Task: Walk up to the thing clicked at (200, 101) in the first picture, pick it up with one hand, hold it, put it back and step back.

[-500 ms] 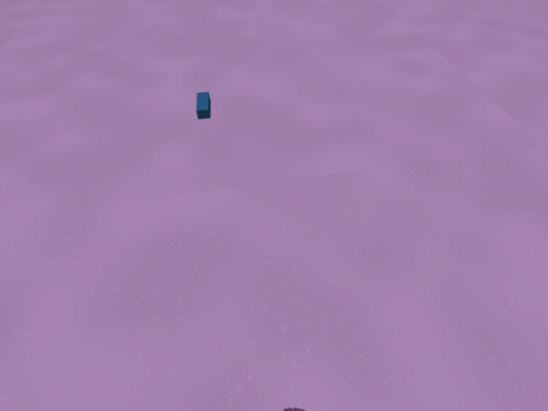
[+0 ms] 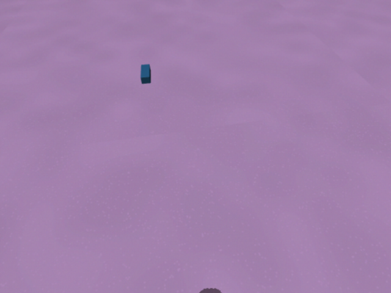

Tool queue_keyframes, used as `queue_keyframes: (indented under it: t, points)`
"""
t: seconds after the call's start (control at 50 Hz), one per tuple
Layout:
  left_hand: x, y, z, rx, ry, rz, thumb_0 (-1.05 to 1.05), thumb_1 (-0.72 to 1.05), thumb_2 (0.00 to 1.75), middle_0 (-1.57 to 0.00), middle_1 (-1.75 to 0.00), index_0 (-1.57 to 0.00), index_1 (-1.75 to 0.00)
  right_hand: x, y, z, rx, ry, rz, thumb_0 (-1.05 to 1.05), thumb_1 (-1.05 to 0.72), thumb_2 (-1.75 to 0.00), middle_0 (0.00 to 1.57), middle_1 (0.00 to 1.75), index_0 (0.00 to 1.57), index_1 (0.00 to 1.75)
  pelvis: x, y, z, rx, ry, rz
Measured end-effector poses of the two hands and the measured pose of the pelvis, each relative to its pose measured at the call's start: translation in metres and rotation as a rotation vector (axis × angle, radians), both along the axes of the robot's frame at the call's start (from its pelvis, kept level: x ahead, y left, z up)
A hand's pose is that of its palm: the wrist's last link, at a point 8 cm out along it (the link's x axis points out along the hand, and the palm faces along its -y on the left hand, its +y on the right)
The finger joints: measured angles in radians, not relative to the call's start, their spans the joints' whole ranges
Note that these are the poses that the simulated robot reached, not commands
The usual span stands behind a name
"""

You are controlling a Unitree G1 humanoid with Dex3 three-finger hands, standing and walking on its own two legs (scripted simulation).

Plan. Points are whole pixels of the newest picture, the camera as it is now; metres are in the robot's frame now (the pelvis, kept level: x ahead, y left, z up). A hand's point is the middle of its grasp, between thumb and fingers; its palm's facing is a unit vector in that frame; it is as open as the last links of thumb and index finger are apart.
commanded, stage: stand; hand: left
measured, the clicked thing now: (145, 73) +2.01 +0.46 -0.75
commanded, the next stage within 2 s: walk up in 0.62 s
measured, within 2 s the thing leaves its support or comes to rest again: neither
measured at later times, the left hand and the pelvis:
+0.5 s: hand out of the picture +0.08 +0.25 -0.15, palm faces -0.02 -0.94 -0.34, open 7.4 cm; pelvis +0.00 +0.00 +0.00, yaw +0 degrees
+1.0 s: hand (24, 288) +0.18 +0.41 -0.15, palm faces -0.25 -0.83 -0.50, open 7.4 cm; pelvis +0.08 +0.11 -0.02, yaw -15 degrees
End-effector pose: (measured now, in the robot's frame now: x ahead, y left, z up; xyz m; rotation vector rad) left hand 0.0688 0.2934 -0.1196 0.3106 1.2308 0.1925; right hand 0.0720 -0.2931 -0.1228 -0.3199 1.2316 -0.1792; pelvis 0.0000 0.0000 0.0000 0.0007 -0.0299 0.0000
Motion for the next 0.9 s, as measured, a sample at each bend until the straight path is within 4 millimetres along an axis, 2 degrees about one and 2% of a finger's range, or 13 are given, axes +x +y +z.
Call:
queue_keyframes:
  t: [0.32, 0.66, 0.72, 0.78, 0.84, 0.9]
  points:
    - [0.004, -0.001, 0.002, 0.006, -0.012, -0.003, 0.01, 0.9, 0.9, -0.2, -0.3, -0.2, -0.3, 0.004, -0.002, 0.001, 0.0, -0.01, 0.002, 0.0, -0.9, -0.9, 0.21, 0.3, 0.2, 0.3, 0.002, -0.002, 0.0, -0.001, -0.002, 0.001]
    - [0.0, 0.001, 0.003, 0.002, -0.009, -0.018, 0.0, 0.9, 0.9, -0.2, -0.3, -0.2, -0.3, 0.003, -0.007, 0.001, 0.018, -0.024, -0.005, 0.0, -0.9, -0.9, 0.21, 0.3, 0.2, 0.3, 0.002, -0.002, -0.001, 0.004, 0.01, -0.026]
    - [-0.003, 0.014, 0.005, 0.032, 0.041, -0.071, 0.0, 0.9, 0.9, -0.21, -0.3, -0.2, -0.3, 0.012, -0.017, 0.002, 0.027, -0.11, -0.031, 0.01, -0.9, -0.9, 0.21, 0.3, 0.2, 0.3, 0.006, 0.008, -0.008, -0.001, 0.04, -0.088]
    - [0.003, 0.037, 0.01, 0.079, 0.091, -0.109, 0.01, 0.9, 0.9, -0.21, -0.3, -0.21, -0.3, 0.017, -0.02, 0.006, 0.014, -0.166, -0.071, 0.01, -0.9, -0.9, 0.21, 0.3, 0.2, 0.3, 0.013, 0.023, -0.011, -0.017, 0.069, -0.124]
    - [0.023, 0.064, 0.018, 0.117, 0.079, -0.135, 0.01, 0.9, 0.9, -0.21, -0.3, -0.21, -0.3, 0.019, -0.012, 0.01, -0.005, -0.16, -0.087, 0.0, -0.9, -0.9, 0.2, 0.3, 0.2, 0.3, 0.025, 0.04, -0.01, -0.022, 0.086, -0.153]
    - [0.053, 0.096, 0.024, 0.146, 0.046, -0.166, 0.01, 0.9, 0.9, -0.21, -0.3, -0.21, -0.3, 0.025, 0.004, 0.014, -0.022, -0.138, -0.089, 0.01, -0.91, -0.9, 0.2, 0.3, 0.2, 0.3, 0.041, 0.063, -0.01, -0.02, 0.092, -0.181]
